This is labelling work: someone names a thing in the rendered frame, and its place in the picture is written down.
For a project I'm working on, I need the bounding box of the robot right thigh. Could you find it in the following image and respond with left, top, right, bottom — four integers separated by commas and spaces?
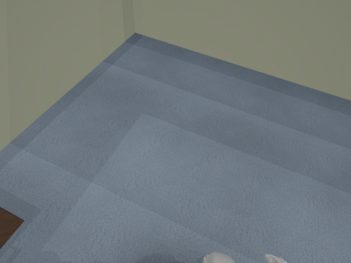
203, 252, 235, 263

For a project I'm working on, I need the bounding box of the cabinet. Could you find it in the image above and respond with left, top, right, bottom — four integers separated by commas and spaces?
0, 207, 24, 249

